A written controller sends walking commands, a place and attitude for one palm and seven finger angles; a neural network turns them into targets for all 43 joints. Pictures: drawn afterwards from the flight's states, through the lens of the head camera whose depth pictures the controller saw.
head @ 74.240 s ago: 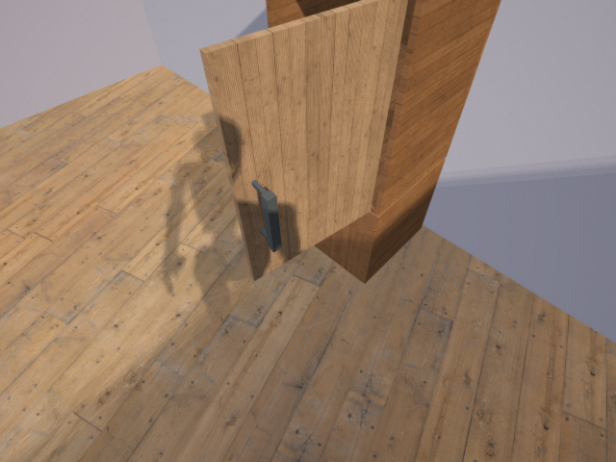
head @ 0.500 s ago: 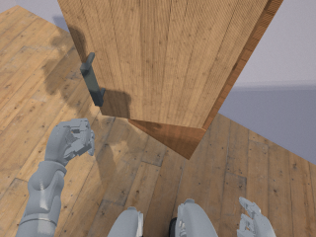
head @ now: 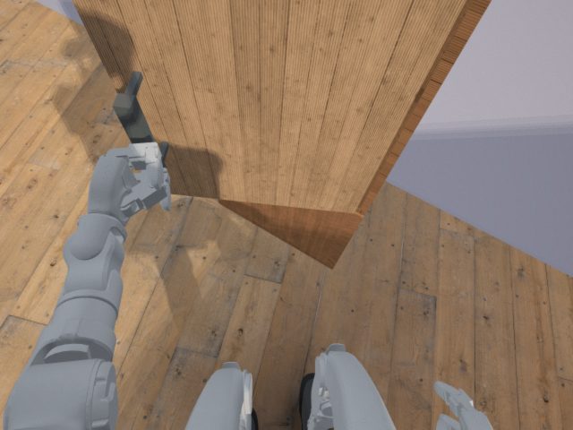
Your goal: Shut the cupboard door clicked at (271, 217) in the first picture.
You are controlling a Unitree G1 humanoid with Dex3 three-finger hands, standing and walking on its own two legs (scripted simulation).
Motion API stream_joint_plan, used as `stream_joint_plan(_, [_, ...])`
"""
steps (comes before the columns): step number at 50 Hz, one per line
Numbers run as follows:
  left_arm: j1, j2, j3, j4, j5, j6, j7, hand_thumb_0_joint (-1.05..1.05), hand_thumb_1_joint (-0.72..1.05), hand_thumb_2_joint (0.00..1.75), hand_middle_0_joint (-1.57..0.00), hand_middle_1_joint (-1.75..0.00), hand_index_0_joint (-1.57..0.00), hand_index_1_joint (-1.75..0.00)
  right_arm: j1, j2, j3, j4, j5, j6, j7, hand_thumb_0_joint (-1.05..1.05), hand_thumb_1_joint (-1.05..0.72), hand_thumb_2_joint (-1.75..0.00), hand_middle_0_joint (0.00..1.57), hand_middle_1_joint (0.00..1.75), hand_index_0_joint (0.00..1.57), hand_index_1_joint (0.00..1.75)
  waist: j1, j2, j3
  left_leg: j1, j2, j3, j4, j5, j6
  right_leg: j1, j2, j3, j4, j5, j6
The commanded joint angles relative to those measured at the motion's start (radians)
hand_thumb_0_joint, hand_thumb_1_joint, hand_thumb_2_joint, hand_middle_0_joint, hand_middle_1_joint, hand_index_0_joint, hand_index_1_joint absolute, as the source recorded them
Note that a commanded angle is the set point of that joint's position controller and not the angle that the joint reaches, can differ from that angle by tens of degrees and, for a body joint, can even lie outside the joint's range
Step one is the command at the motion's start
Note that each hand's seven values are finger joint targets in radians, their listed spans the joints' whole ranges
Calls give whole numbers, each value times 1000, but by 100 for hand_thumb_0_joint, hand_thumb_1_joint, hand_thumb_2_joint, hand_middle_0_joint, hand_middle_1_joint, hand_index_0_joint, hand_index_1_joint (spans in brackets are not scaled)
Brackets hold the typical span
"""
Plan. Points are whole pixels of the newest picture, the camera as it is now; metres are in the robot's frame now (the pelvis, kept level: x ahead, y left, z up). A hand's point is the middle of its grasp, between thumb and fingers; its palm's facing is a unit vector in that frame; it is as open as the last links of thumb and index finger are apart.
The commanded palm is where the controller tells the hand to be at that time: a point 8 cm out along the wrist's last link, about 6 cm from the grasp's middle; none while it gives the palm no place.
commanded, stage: bring the fist close to the handle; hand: left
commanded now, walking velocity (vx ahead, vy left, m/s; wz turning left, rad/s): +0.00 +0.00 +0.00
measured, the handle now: (147, 130) +0.53 +0.20 +0.03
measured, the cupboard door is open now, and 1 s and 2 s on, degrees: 26 22 13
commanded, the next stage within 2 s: push the door shut along its arc in 0.32 s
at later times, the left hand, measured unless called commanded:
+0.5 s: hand (158, 190) +0.43 +0.17 +0.03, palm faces -0.14 -0.99 -0.02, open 3.1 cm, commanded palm +0.42 +0.22 +0.03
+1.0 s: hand (169, 162) +0.48 +0.16 +0.03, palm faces -0.23 -0.97 -0.04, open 3.1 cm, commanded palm +0.49 +0.20 +0.03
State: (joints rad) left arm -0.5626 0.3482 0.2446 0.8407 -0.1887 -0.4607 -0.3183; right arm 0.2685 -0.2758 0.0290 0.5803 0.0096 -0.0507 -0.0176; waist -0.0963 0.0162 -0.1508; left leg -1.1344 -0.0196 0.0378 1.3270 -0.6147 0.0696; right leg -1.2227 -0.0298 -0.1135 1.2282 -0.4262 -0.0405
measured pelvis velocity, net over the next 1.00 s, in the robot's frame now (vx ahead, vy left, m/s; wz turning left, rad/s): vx -0.01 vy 0.00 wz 0.00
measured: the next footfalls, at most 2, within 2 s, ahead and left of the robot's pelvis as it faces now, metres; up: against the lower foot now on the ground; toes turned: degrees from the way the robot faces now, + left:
none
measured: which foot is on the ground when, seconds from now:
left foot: down 0.00-1.00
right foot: down 0.00-1.00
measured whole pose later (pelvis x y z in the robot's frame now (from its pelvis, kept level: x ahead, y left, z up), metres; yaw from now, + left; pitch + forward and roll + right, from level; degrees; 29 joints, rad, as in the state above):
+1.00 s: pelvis -0.01 +0.00 -0.01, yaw +0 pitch +26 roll -3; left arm -0.84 0.48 0.25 1.12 -0.16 -0.46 -0.43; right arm 0.32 -0.29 0.05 0.62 0.01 0.01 -0.02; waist -0.15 0.02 -0.13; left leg -1.22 -0.02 0.02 1.36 -0.61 0.07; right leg -1.29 -0.03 -0.14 1.24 -0.41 -0.04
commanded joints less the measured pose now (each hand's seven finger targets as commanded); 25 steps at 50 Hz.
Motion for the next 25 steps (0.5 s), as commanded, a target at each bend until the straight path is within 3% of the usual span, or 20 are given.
stream_joint_plan(1, [-249,173,59,-164,-18,-75,-9,0,90,90,-130,-150,-130,-150,112,-163,-73,-88,4,-10,1,0,-90,-90,20,30,20,30,8,51,-499,203,12,-112,-218,423,-67,408,26,95,-106,223,6])
stream_joint_plan(3, [-224,221,100,-163,-20,-78,-6,0,90,90,-130,-150,-130,-150,115,-166,-70,-102,6,-1,1,0,-90,-90,20,30,20,30,21,34,-486,159,7,-105,-221,419,-61,445,31,96,-105,235,2])
stream_joint_plan(6, [-229,233,117,-184,-22,-86,-2,0,90,90,-130,-150,-130,-150,116,-162,-72,-100,6,12,3,0,-90,-90,20,30,20,30,17,-2,-474,130,7,-90,-227,365,-50,482,26,112,-124,231,9])
stream_joint_plan(9, [-256,253,128,-216,-27,-107,-6,0,90,90,-130,-150,-130,-150,115,-160,-72,-95,5,12,-3,0,-90,-90,20,30,20,30,16,29,-496,128,5,-83,-223,345,-47,494,26,124,-129,222,9])
stream_joint_plan(10, [-260,224,102,-201,-25,-110,-11,0,90,90,-130,-150,-130,-150,117,-156,-70,-93,5,12,-2,0,-90,-90,20,30,20,30,4,29,-473,130,4,-85,-225,334,-45,479,27,121,-132,212,9])
stream_joint_plan(13, [-309,213,84,-211,-30,-125,-22,0,90,90,-130,-150,-130,-150,115,-162,-71,-90,5,6,-9,0,-90,-90,20,30,20,30,-13,56,-462,159,5,-94,-224,326,-45,432,29,112,-134,181,5])
stream_joint_plan(14, [-317,232,96,-192,-29,-126,-27,0,90,90,-130,-150,-130,-150,116,-165,-72,-72,2,8,-11,0,-90,-90,20,30,20,30,-9,53,-468,164,8,-97,-222,321,-48,430,26,115,-136,178,8])
stream_joint_plan(16, [-292,196,69,-179,-33,-122,-41,0,90,90,-130,-150,-130,-150,114,-163,-73,-74,4,6,-10,0,-90,-90,20,30,20,30,-10,65,-468,179,7,-99,-224,339,-50,421,26,111,-133,191,7])
stream_joint_plan(17, [-294,211,81,-169,-34,-119,-44,0,90,90,-130,-150,-130,-150,116,-166,-74,-69,4,8,-11,0,-90,-90,20,30,20,30,-10,48,-462,176,10,-101,-223,340,-51,420,25,108,-133,190,7])
stream_joint_plan(19, [-316,214,71,-169,-31,-117,-50,0,90,90,-130,-150,-130,-150,112,-168,-72,-67,5,9,-12,0,-90,-90,20,30,20,30,-9,86,-462,203,13,-108,-224,367,-57,390,26,101,-123,195,4])
stream_joint_plan(21, [-320,182,46,-147,-29,-106,-48,0,90,90,-130,-150,-130,-150,108,-167,-71,-71,6,13,-10,0,-90,-90,20,30,20,30,-15,79,-437,199,12,-113,-227,341,-58,366,26,96,-126,167,6])
stream_joint_plan(24, [-396,208,47,-167,-18,-115,-45,0,90,90,-130,-150,-130,-150,116,-174,-75,-64,2,14,-13,0,-90,-90,20,30,20,30,-22,94,-476,253,18,-131,-220,399,-67,344,27,88,-112,188,3])
stream_joint_plan(25, [-390,180,27,-141,-15,-110,-46,0,90,90,-130,-150,-130,-150,116,-171,-75,-64,4,15,-11,0,-90,-90,20,30,20,30,-31,86,-468,255,17,-132,-216,398,-66,329,28,87,-113,186,5])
